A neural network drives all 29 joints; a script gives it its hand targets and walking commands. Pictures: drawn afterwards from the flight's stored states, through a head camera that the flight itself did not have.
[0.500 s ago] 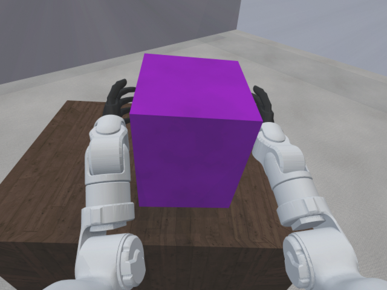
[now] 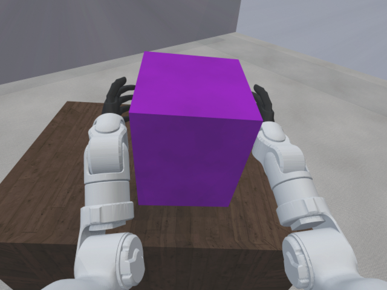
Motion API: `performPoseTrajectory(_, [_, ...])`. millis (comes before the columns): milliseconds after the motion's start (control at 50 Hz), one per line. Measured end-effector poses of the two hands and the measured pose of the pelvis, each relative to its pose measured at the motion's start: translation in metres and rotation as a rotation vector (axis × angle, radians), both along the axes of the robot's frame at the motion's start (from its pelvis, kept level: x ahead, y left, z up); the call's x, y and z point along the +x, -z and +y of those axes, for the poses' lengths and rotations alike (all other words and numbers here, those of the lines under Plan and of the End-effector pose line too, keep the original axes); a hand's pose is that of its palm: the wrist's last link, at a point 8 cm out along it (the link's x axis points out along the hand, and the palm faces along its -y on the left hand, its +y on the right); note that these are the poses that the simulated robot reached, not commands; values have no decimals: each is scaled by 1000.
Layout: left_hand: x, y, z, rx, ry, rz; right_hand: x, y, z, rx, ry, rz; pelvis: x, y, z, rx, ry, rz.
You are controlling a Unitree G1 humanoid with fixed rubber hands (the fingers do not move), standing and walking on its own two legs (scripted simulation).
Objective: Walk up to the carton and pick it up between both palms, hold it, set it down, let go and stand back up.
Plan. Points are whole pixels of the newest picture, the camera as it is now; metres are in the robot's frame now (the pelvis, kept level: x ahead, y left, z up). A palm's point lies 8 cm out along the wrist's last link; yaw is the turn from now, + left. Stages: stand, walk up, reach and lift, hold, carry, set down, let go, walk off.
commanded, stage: hold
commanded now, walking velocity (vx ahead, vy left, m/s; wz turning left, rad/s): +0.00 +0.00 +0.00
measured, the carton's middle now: (188, 132) +0.38 +0.01 +0.17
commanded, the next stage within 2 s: none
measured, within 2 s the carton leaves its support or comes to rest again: neither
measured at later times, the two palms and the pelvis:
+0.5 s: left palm (114, 117) +0.36 +0.15 +0.22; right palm (262, 123) +0.36 -0.14 +0.21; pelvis +0.00 +0.00 +0.00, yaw +0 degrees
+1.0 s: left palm (112, 119) +0.35 +0.16 +0.22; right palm (261, 125) +0.36 -0.14 +0.21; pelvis +0.00 +0.00 +0.00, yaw +0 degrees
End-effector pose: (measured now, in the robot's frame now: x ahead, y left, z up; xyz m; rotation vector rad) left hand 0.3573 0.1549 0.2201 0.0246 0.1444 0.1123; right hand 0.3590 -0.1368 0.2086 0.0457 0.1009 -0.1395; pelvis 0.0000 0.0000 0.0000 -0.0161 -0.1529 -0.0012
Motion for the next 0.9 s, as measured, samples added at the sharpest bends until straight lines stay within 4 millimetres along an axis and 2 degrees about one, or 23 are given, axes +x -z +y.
performPoseTrajectory(200, [-3, 4, -1, -8, 1, 11, -4, 3, -1, 2, 3, 11, -1, 0, 0, 1, 1, -11])
performPoseTrajectory(580, [3, 3, -1, -6, -4, 12, 4, 2, 0, 0, -7, 11, 1, 0, -2, 1, -1, 4])
performPoseTrajectory(780, [-1, 8, 0, -8, -5, 15, 1, 6, 0, -2, -10, 15, 3, 0, -1, -1, -6, -4])
performPoseTrajectory(900, [-4, 4, 2, -8, -8, 3, -2, 3, 2, 5, -11, 3, 0, 0, 0, 0, -2, -8])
